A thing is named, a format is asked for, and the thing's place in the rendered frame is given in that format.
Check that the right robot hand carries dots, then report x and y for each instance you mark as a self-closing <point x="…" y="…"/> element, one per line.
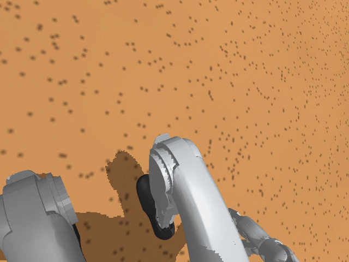
<point x="249" y="230"/>

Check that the right robot foot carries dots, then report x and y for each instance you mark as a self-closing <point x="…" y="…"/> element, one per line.
<point x="148" y="205"/>

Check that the left robot foot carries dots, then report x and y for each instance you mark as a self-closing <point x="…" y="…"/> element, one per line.
<point x="77" y="234"/>

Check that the right robot arm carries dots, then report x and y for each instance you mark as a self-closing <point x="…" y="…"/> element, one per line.
<point x="272" y="250"/>

